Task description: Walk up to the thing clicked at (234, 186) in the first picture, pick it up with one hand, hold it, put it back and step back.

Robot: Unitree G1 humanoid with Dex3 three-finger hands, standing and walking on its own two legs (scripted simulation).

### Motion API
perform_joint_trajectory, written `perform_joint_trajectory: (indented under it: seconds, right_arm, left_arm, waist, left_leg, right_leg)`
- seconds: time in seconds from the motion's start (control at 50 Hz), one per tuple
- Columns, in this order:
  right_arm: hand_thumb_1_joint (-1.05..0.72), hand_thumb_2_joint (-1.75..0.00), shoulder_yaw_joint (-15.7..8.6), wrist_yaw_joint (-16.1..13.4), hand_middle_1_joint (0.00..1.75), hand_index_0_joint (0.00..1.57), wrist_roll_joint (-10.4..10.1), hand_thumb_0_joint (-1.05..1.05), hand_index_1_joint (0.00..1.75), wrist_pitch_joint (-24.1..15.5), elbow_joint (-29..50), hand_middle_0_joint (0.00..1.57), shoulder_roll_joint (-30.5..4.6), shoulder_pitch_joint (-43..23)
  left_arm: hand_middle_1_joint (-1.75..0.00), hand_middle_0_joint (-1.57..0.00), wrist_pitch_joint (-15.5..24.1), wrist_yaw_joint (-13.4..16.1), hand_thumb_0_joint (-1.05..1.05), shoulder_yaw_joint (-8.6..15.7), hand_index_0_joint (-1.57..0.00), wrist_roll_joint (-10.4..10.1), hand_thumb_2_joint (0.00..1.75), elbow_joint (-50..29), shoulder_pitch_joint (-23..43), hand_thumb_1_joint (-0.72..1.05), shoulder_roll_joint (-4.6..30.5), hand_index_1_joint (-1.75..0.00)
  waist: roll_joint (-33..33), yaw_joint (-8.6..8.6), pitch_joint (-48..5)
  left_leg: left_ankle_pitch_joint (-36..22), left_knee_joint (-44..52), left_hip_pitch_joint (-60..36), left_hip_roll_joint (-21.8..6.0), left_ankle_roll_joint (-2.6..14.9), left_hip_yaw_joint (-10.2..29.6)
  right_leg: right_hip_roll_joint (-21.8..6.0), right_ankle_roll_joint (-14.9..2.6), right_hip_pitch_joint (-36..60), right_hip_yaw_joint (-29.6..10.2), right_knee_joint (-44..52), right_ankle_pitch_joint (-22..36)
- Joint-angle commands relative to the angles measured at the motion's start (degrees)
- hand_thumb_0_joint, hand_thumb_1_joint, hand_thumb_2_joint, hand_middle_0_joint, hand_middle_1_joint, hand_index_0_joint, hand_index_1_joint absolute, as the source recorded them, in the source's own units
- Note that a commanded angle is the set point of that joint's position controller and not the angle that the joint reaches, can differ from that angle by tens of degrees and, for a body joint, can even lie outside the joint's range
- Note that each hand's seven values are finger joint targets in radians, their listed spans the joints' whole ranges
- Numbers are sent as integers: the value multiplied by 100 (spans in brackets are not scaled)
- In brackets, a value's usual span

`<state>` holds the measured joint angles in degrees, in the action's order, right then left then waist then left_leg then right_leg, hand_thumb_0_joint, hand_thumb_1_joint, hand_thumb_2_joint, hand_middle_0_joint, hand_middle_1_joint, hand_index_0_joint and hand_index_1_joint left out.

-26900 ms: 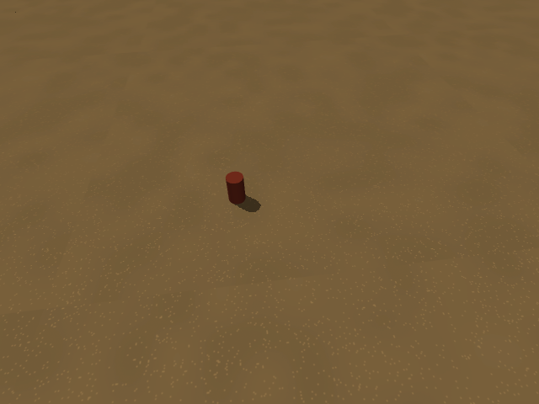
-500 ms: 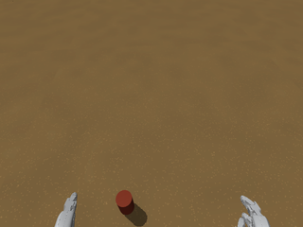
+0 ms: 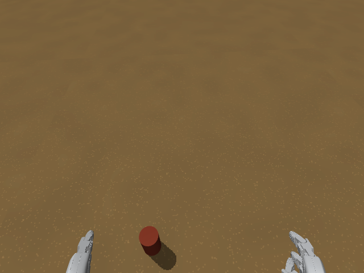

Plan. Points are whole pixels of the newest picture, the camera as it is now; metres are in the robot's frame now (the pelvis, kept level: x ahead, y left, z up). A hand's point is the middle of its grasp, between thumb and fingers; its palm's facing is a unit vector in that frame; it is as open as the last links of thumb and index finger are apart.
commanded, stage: home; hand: left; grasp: from the side
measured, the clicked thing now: (150, 241) +0.42 +0.19 -0.65
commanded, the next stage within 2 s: stand in 0.56 s
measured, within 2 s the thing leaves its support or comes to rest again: neither
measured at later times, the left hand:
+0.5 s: hand (106, 271) +0.18 +0.19 -0.06, palm faces +0.10 -0.96 -0.28, open 17.5 cm
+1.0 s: hand (107, 270) +0.18 +0.18 -0.06, palm faces +0.10 -0.96 -0.27, open 11.8 cm
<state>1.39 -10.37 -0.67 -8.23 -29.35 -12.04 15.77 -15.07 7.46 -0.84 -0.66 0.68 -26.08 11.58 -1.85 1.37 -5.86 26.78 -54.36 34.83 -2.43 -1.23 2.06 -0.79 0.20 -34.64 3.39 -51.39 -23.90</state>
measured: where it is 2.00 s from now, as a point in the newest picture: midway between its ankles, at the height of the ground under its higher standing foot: outside the picture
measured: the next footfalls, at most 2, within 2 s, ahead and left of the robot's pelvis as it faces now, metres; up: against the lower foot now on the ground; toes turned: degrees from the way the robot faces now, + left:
none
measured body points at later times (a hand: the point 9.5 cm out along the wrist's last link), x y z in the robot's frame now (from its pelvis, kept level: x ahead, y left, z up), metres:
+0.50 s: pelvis +0.01 +0.01 +0.00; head +0.03 +0.01 +0.45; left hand +0.17 +0.24 -0.04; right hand +0.17 -0.23 -0.07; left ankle +0.01 +0.13 -0.69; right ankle +0.02 -0.12 -0.69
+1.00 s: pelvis +0.01 +0.00 +0.00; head +0.03 +0.01 +0.45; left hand +0.17 +0.23 -0.04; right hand +0.17 -0.24 -0.07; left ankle +0.01 +0.13 -0.69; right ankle +0.02 -0.12 -0.69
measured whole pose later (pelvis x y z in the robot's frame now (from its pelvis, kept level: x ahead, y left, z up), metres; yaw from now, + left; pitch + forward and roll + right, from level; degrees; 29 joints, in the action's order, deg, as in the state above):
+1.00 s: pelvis +0.01 +0.00 +0.00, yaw +0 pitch +8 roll -2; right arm 1.3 -10.2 -0.4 -8.4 -29.9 -11.8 15.9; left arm -14.9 7.4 -0.8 -0.4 0.5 -26.2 11.5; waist -1.8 1.2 -6.0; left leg 27.5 -54.4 34.4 -2.3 -0.9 2.0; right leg -0.9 0.6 -34.0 3.3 -51.0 -24.4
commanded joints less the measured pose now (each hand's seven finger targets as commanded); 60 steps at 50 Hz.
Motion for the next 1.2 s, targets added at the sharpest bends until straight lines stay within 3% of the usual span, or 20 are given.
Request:
perform_joint_trajectory:
  seconds: [0.0, 0.38, 0.48, 0.5, 0.54, 0.58, 0.64, 0.68, 0.7, 0.76, 0.84, 0.94, 0.96, 1.0, 1.02, 1.04, 1.06, 1.12, 1.14, 1.18]
  right_arm:
    - [-90, -90, -257, -92, 30, 20, 34, 0, 30, -314, 916, 20, -646, -322]
    - [-90, -90, -284, -83, 30, 20, 49, 0, 30, -326, 866, 20, -651, -323]
    - [-90, -90, -289, -71, 30, 20, 51, 0, 30, -328, 851, 20, -667, -305]
    - [-90, -90, -275, -63, 30, 20, 35, 0, 30, -333, 835, 20, -670, -319]
    - [-90, -90, -283, -61, 30, 20, 49, 0, 30, -339, 863, 20, -640, -302]
    - [-90, -90, -261, -58, 30, 20, 39, 0, 30, -326, 846, 20, -643, -320]
    - [-90, -90, -275, -65, 30, 20, 42, 0, 30, -323, 861, 20, -646, -318]
    - [-90, -90, -265, -61, 30, 20, 46, 0, 30, -332, 879, 20, -620, -345]
    - [-90, -90, -269, -68, 30, 20, 37, 0, 30, -330, 878, 20, -639, -343]
    - [-90, -90, -260, -77, 30, 20, 48, 0, 30, -341, 875, 20, -605, -318]
    - [-90, -90, -272, -82, 30, 20, 44, 0, 30, -330, 863, 20, -625, -322]
    - [-90, -90, -284, -84, 30, 20, 50, 0, 30, -317, 854, 20, -640, -299]
    - [-90, -90, -290, -95, 30, 20, 49, 0, 30, -312, 870, 20, -649, -294]
    - [-90, -90, -278, -82, 30, 20, 45, 0, 30, -305, 825, 20, -640, -272]
    - [-90, -90, -497, 260, 30, 20, 703, 0, 30, 141, -355, 20, -1433, -601]
    - [-90, -90, -538, 446, 30, 20, 736, 0, 30, 326, -601, 20, -1369, -446]
    - [-90, -90, -581, 534, 30, 20, 707, 0, 30, 417, -579, 20, -1429, -475]
    - [-90, -90, -588, 799, 30, 20, 419, 0, 30, 460, -810, 20, -1332, -600]
    - [-90, -90, -600, 840, 30, 20, 379, 0, 30, 463, -875, 20, -1326, -625]
    - [-90, -90, -596, 887, 30, 20, 367, 0, 30, 495, -1126, 20, -1318, -581]
  left_arm:
    - [-5, -5, 314, 81, 0, 330, -5, 68, 5, -1109, 166, -57, 571, -5]
    - [-6, -5, 322, 92, 0, 344, -5, 89, 5, -997, 82, -56, 544, -6]
    - [-6, -5, 340, 83, 0, 323, -5, 84, 6, -1109, 222, -54, 538, -6]
    - [-5, -5, 322, 93, 0, 301, -5, 74, 5, -992, 147, -57, 504, -5]
    - [-6, -5, 339, 95, 0, 325, -5, 78, 5, -1131, 193, -56, 536, -6]
    - [-6, -5, 319, 99, 0, 342, -5, 74, 6, -1037, 168, -54, 571, -6]
    - [-6, -5, 335, 86, 0, 330, -5, 79, 7, -1010, 104, -52, 526, -6]
    - [-22, -20, 350, 86, 0, 343, -20, 77, 23, -1127, 139, -36, 541, -22]
    - [-30, -20, 345, 82, 0, 342, -20, 74, 31, -1101, 245, -28, 559, -30]
    - [-30, -20, 341, 90, 0, 391, -20, 84, 55, -1107, 48, -4, 567, -30]
    - [-30, -20, 335, 88, 0, 360, -20, 83, 87, -1105, 150, 28, 559, -30]
    - [-30, -20, 336, 87, 0, 423, -20, 80, 90, -1132, 17, 68, 623, -30]
    - [-30, -20, 333, 78, 0, 314, -20, 89, 90, -1089, 85, 76, 540, -30]
    - [-30, -20, 321, 84, 0, 320, -20, 77, 90, -1111, 125, 90, 540, -30]
    - [-30, -20, 967, -176, 0, 571, -20, 601, 90, 899, 1048, 90, 1312, -30]
    - [-30, -20, 1210, -315, 0, 621, -20, 650, 90, 1485, 879, 90, 1399, -30]
    - [-30, -20, 1367, -415, 0, 583, -20, 575, 90, 1651, 906, 90, 1436, -30]
    - [-30, -20, 1575, -559, 0, 504, -20, 411, 90, 2375, 1146, 90, 1422, -30]
    - [-30, -20, 1622, -583, 0, 505, -20, 358, 90, 2619, 1217, 90, 1473, -30]
    - [-30, -20, 1670, -579, 0, 490, -20, 344, 90, 3049, 1494, 90, 1526, -30]
  waist:
    - [26, -8, -545]
    - [110, -31, -624]
    - [-55, -9, -639]
    - [-35, -44, -404]
    - [6, -22, -684]
    - [-20, -26, -449]
    - [59, -37, -570]
    - [-41, -54, -547]
    - [79, -14, -507]
    - [57, -62, -660]
    - [19, -43, -605]
    - [-50, -60, -755]
    - [89, 18, -806]
    - [61, -9, -604]
    - [455, -234, 160]
    - [633, -201, -190]
    - [404, -149, -113]
    - [299, -249, -69]
    - [355, -218, -109]
    - [320, -147, 39]
  left_leg:
    - [-861, 882, -205, 235, 178, -201]
    - [-1311, 875, -330, 197, 146, -145]
    - [-1118, 971, -375, 176, 133, -117]
    - [-1013, 1025, -301, 167, 129, -109]
    - [-1293, 914, -385, 184, 130, -114]
    - [-1083, 952, -279, 196, 148, -144]
    - [-1038, 952, -288, 198, 158, -134]
    - [-1053, 933, -294, 202, 147, -152]
    - [-957, 929, -284, 204, 164, -173]
    - [-1205, 855, -329, 221, 161, -185]
    - [-1104, 881, -294, 212, 162, -175]
    - [-1405, 835, -386, 215, 148, -171]
    - [-1524, 786, -442, 211, 158, -186]
    - [-1454, 815, -395, 210, 159, -198]
    - [-2215, 996, -644, -24, 312, 115]
    - [-2093, 976, -880, -37, 410, -20]
    - [-1848, 1033, -937, -21, 504, 119]
    - [-1171, 1443, -1178, 44, 502, 192]
    - [-1395, 1460, -1349, 35, 474, 183]
    - [-1407, 1738, -1483, 12, 433, 225]
  right_leg:
    - [146, -46, 498, 1, 868, 713]
    - [169, -53, 614, 63, 777, 1082]
    - [182, -73, 547, 73, 760, 885]
    - [189, -71, 470, 90, 765, 787]
    - [181, -64, 610, 90, 752, 1035]
    - [167, -63, 500, 62, 803, 874]
    - [162, -62, 582, 61, 804, 827]
    - [152, -60, 555, 49, 820, 844]
    - [143, -48, 530, 31, 875, 781]
    - [127, -45, 651, 21, 826, 1029]
    - [136, -51, 570, 25, 834, 925]
    - [143, -62, 648, 32, 769, 1178]
    - [139, -42, 673, 16, 772, 1335]
    - [126, -44, 630, 17, 790, 1287]
    - [-353, -429, 1258, -552, 935, 1861]
    - [-446, -582, 1357, -711, 976, 1809]
    - [-456, -616, 1219, -804, 1032, 1666]
    - [-506, -510, 1303, -836, 1300, 1038]
    - [-509, -468, 1383, -799, 1366, 1330]
    - [-538, -400, 1385, -813, 1533, 1358]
